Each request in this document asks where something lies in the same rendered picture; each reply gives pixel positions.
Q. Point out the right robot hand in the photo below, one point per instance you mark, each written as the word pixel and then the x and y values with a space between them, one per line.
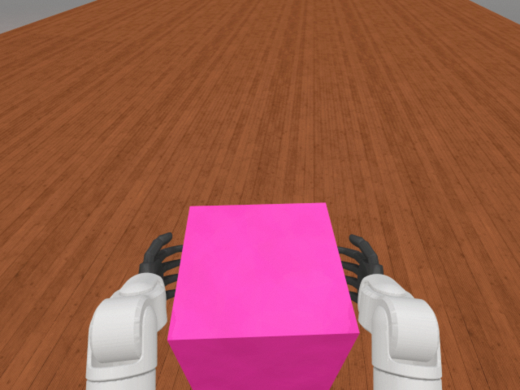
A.
pixel 368 263

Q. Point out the right robot forearm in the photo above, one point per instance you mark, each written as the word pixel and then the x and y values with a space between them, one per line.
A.
pixel 405 336

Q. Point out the left robot hand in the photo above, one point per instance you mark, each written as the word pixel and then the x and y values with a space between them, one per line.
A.
pixel 153 261

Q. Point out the carton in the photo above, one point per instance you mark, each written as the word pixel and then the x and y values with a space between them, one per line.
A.
pixel 261 300

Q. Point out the left robot forearm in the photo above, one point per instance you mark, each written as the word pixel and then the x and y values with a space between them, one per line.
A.
pixel 123 336

